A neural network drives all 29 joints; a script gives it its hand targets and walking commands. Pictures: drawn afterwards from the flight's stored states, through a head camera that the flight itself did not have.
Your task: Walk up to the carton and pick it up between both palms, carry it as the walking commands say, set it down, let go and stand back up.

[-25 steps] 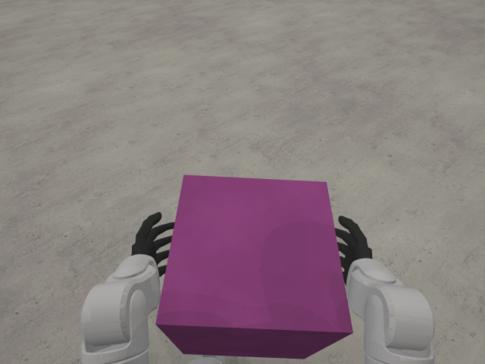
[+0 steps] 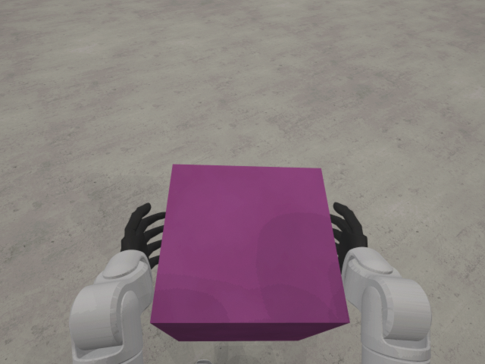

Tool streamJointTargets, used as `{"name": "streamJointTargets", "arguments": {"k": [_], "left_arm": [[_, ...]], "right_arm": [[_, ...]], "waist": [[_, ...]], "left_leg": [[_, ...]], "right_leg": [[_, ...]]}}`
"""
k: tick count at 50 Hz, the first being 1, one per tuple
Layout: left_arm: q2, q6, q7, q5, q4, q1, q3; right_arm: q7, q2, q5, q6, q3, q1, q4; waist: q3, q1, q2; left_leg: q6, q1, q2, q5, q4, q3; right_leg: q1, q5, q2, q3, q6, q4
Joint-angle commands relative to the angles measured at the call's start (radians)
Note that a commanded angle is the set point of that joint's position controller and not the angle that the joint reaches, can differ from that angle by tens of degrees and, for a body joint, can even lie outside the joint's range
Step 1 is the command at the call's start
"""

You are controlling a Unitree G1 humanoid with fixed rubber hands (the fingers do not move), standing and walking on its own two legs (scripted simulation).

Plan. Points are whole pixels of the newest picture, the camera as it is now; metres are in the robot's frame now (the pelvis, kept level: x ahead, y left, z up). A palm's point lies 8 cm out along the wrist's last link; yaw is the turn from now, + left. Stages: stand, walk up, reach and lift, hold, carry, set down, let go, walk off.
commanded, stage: carry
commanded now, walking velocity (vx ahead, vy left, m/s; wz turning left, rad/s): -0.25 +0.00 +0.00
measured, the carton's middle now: (243, 263) +0.28 +0.03 +0.04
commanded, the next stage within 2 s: none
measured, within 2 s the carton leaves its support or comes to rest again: neither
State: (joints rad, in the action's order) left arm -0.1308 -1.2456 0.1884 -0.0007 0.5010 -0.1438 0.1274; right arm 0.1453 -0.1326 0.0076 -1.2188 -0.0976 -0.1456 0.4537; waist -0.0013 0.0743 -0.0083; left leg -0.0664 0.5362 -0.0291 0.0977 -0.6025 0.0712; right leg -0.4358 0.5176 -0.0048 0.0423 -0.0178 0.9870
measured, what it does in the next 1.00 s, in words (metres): walks backwards: right foot, then left foot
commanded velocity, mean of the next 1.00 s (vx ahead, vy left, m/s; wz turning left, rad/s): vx -0.25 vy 0.00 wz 0.00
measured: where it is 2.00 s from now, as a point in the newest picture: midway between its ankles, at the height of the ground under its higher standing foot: outside the picture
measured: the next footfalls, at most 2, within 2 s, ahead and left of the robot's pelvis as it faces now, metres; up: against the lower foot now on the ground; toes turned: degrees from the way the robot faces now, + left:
right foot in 0.06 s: -0.04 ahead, -0.12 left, +0.00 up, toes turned -4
left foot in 0.38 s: -0.10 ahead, +0.12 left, +0.00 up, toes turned +5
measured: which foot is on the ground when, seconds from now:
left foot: down 0.00-0.08, up 0.10-0.36, down 0.38-0.74, up 0.76-1.00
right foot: up 0.00-0.04, down 0.06-0.38, up 0.40-0.72, down 0.74-1.00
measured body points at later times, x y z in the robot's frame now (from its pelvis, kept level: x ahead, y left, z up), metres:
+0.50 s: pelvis -0.21 +0.03 +0.00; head -0.19 +0.06 +0.45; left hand +0.05 +0.20 +0.07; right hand +0.06 -0.11 +0.09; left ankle -0.14 +0.12 -0.72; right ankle -0.15 -0.11 -0.67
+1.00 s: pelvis -0.44 +0.05 +0.00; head -0.42 +0.06 +0.45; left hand -0.17 +0.19 +0.08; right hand -0.19 -0.12 +0.08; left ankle -0.43 +0.17 -0.70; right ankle -0.35 -0.08 -0.72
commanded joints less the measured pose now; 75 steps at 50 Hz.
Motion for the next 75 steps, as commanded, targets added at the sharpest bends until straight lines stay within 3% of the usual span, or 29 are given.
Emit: {"name": "streamJointTargets", "arguments": {"k": [1, 2, 3, 5, 7, 11, 16, 17, 18, 19, 25, 29, 34, 35, 36, 37, 39, 42, 48, 51, 52, 57, 59, 65, 67, 68, 70, 71, 75], "left_arm": [[-0.81, 0.027, -0.184, -0.355, 0.111, -0.471, -0.724], [-0.833, 0.015, -0.192, -0.35, 0.065, -0.466, -0.699], [-0.819, 0.029, -0.199, -0.359, 0.096, -0.494, -0.681], [-0.895, 0.053, -0.211, -0.347, 0.12, -0.524, -0.678], [-0.908, 0.071, -0.207, -0.346, 0.205, -0.555, -0.688], [-0.876, 0.104, -0.193, -0.32, 0.281, -0.602, -0.667], [-0.786, 0.065, -0.155, -0.237, 0.176, -0.36, -0.625], [-0.767, 0.064, -0.15, -0.242, 0.233, -0.419, -0.619], [-0.783, 0.045, -0.145, -0.244, 0.197, -0.446, -0.638], [-0.783, 0.036, -0.142, -0.222, 0.162, -0.396, -0.638], [-0.885, 0.058, -0.176, -0.348, 0.27, -0.613, -0.765], [-0.874, 0.057, -0.18, -0.384, 0.273, -0.614, -0.797], [-0.841, 0.02, -0.191, -0.388, 0.175, -0.572, -0.758], [-0.782, 0.007, -0.191, -0.358, 0.101, -0.453, -0.707], [-0.821, 0.019, -0.207, -0.382, 0.149, -0.512, -0.715], [-0.814, 0.013, -0.205, -0.365, 0.118, -0.49, -0.698], [-0.879, 0.022, -0.212, -0.329, 0.101, -0.428, -0.667], [-0.896, 0.068, -0.212, -0.353, 0.271, -0.561, -0.693], [-0.83, 0.081, -0.176, -0.277, 0.236, -0.434, -0.659], [-0.769, 0.046, -0.149, -0.216, 0.153, -0.282, -0.626], [-0.783, 0.048, -0.146, -0.231, 0.17, -0.337, -0.668], [-0.863, 0.05, -0.177, -0.286, 0.192, -0.466, -0.738], [-0.89, 0.066, -0.184, -0.363, 0.286, -0.613, -0.789], [-0.828, 0.031, -0.195, -0.361, 0.161, -0.441, -0.729], [-0.796, 0.026, -0.208, -0.378, 0.183, -0.488, -0.702], [-0.799, 0.019, -0.206, -0.372, 0.132, -0.48, -0.708], [-0.846, 0.046, -0.216, -0.339, 0.182, -0.446, -0.694], [-0.865, 0.054, -0.221, -0.347, 0.194, -0.441, -0.685], [-0.878, 0.089, -0.222, -0.347, 0.263, -0.478, -0.697]], "right_arm": [[-0.09, -0.76, -0.199, 0.019, 0.577, -0.298, 0.121], [-0.089, -0.796, -0.201, 0.008, 0.587, -0.337, 0.109], [-0.089, -0.809, -0.211, 0.01, 0.624, -0.364, 0.139], [-0.102, -0.861, -0.264, 0.026, 0.689, -0.545, 0.261], [-0.112, -0.934, -0.277, 0.035, 0.688, -0.481, 0.192], [-0.122, -0.918, -0.38, 0.069, 0.776, -0.699, 0.419], [-0.135, -0.873, -0.35, 0.005, 0.734, -0.377, 0.193], [-0.146, -0.85, -0.369, 0.0, 0.734, -0.467, 0.247], [-0.144, -0.823, -0.358, 0.004, 0.701, -0.473, 0.233], [-0.144, -0.834, -0.332, -0.006, 0.666, -0.357, 0.154], [-0.146, -0.873, -0.283, 0.04, 0.62, -0.43, 0.209], [-0.128, -0.837, -0.242, 0.038, 0.589, -0.382, 0.21], [-0.09, -0.796, -0.205, 0.016, 0.581, -0.364, 0.183], [-0.088, -0.756, -0.186, -0.006, 0.577, -0.277, 0.101], [-0.096, -0.796, -0.211, 0.003, 0.631, -0.379, 0.196], [-0.098, -0.754, -0.201, -0.006, 0.615, -0.386, 0.169], [-0.104, -0.85, -0.263, 0.001, 0.681, -0.488, 0.237], [-0.12, -0.946, -0.308, 0.037, 0.717, -0.508, 0.235], [-0.131, -0.885, -0.346, 0.039, 0.748, -0.457, 0.3], [-0.145, -0.799, -0.329, 0.005, 0.69, -0.304, 0.216], [-0.152, -0.817, -0.336, 0.009, 0.677, -0.311, 0.201], [-0.165, -0.856, -0.293, 0.029, 0.64, -0.366, 0.203], [-0.153, -0.876, -0.279, 0.041, 0.634, -0.393, 0.227], [-0.094, -0.788, -0.226, 0.026, 0.622, -0.318, 0.227], [-0.081, -0.784, -0.198, 0.006, 0.619, -0.303, 0.18], [-0.083, -0.761, -0.205, -0.003, 0.633, -0.391, 0.192], [-0.101, -0.855, -0.249, 0.013, 0.686, -0.423, 0.235], [-0.104, -0.89, -0.274, 0.029, 0.713, -0.416, 0.249], [-0.113, -0.917, -0.324, 0.059, 0.76, -0.499, 0.344]], "waist": [[-0.551, -0.055, -0.227], [-0.515, -0.052, -0.06], [-0.485, -0.064, 0.325], [-0.338, -0.042, 0.284], [-0.341, -0.057, 0.154], [-0.435, -0.062, 0.197], [-0.527, -0.085, 0.19], [-0.547, -0.086, 0.085], [-0.542, -0.087, -0.259], [-0.473, -0.073, -0.455], [-0.445, -0.085, -0.162], [-0.442, -0.088, -0.153], [-0.423, -0.058, -0.184], [-0.403, -0.044, -0.096], [-0.409, -0.038, 0.263], [-0.273, -0.051, 0.37], [-0.232, -0.052, 0.23], [-0.344, -0.059, 0.11], [-0.482, -0.077, 0.226], [-0.528, -0.081, -0.39], [-0.49, -0.078, -0.365], [-0.388, -0.073, -0.184], [-0.386, -0.09, -0.144], [-0.423, -0.053, -0.184], [-0.34, -0.058, 0.39], [-0.239, -0.052, 0.318], [-0.241, -0.057, 0.203], [-0.284, -0.061, 0.134], [-0.41, -0.066, 0.165]], "left_leg": [[0.01, -0.348, -0.21, -0.015, 0.297, -0.229], [0.068, -0.19, -0.148, 0.106, 0.202, -0.148], [0.095, 0.007, -0.044, 0.359, -0.049, -0.048], [0.082, 0.109, 0.016, 0.396, -0.437, -0.136], [0.061, 0.04, 0.035, 0.282, -0.554, -0.117], [0.078, -0.011, 0.021, 0.323, -0.366, -0.032], [0.069, -0.21, 0.013, 0.199, 0.173, 0.005], [0.06, -0.35, -0.071, 0.082, 0.203, -0.106], [0.001, -0.514, -0.298, -0.526, 0.14, -0.369], [-0.113, -0.478, -0.431, -0.732, 0.196, -0.488], [-0.1, -0.435, -0.273, -0.26, 0.203, -0.304], [-0.065, -0.368, -0.288, 0.286, 0.36, -0.332], [0.061, -0.207, -0.198, 0.306, 0.453, -0.174], [0.131, -0.161, -0.136, 0.315, 0.366, -0.123], [0.175, -0.028, -0.006, 0.375, 0.009, -0.005], [0.123, 0.018, 0.046, 0.447, -0.372, -0.01], [0.087, -0.012, 0.018, 0.367, -0.629, -0.168], [0.077, 0.026, 0.042, 0.279, -0.577, -0.098], [0.076, -0.18, 0.032, 0.256, 0.125, 0.044], [-0.096, -0.547, -0.39, -0.5, 0.215, -0.494], [-0.145, -0.469, -0.416, -0.638, 0.18, -0.434], [-0.096, -0.274, -0.259, -0.04, 0.252, -0.228], [-0.083, -0.34, -0.275, 0.202, 0.334, -0.304], [0.035, -0.133, -0.19, 0.436, 0.381, -0.162], [0.103, 0.101, 0.031, 0.458, -0.245, 0.017], [0.093, 0.171, 0.012, 0.469, -0.491, -0.083], [0.092, 0.069, 0.008, 0.33, -0.665, -0.159], [0.082, 0.094, 0.028, 0.28, -0.664, -0.134], [0.099, 0.068, 0.014, 0.343, -0.511, -0.04]], "right_leg": [[0.312, -0.085, -0.002, 0.041, 0.058, -0.615], [0.384, -0.083, -0.155, -0.172, 0.09, -0.686], [0.424, -0.285, -0.411, -0.476, 0.163, -0.685], [0.262, -0.688, -0.418, -0.318, 0.259, -0.606], [0.242, -0.631, -0.298, -0.134, 0.173, -0.586], [0.306, -0.661, -0.278, -0.12, 0.159, -0.52], [0.372, -0.82, -0.25, -0.09, 0.11, -0.404], [0.216, -0.608, -0.211, -0.106, 0.068, -0.337], [-0.03, -0.287, -0.112, -0.023, -0.003, -0.191], [-0.169, 0.157, -0.032, 0.006, -0.015, -0.002], [-0.157, 0.035, -0.002, -0.023, 0.001, 0.101], [-0.067, -0.009, 0.008, 0.036, -0.004, 0.022], [0.307, -0.047, 0.032, 0.108, 0.06, -0.515], [0.369, -0.027, -0.063, -0.036, 0.097, -0.668], [0.352, 0.148, -0.305, -0.371, 0.194, -0.802], [0.089, -0.001, -0.477, -0.465, 0.271, -0.809], [-0.012, -0.114, -0.359, -0.253, 0.226, -0.746], [0.153, -0.38, -0.285, -0.113, 0.158, -0.621], [0.346, -0.717, -0.267, -0.085, 0.128, -0.458], [-0.181, 0.1, -0.038, 0.016, -0.019, -0.061], [-0.199, 0.199, -0.034, -0.062, -0.002, 0.1], [-0.12, -0.04, -0.011, 0.0, 0.009, 0.102], [-0.125, -0.033, 0.005, 0.026, 0.002, 0.065], [0.327, -0.022, 0.022, 0.063, 0.072, -0.5], [0.253, -0.13, -0.44, -0.53, 0.197, -0.774], [0.13, -0.266, -0.482, -0.437, 0.268, -0.77], [0.038, -0.077, -0.331, -0.259, 0.164, -0.765], [0.136, -0.299, -0.297, -0.196, 0.137, -0.687], [0.375, -0.582, -0.28, -0.133, 0.131, -0.609]]}}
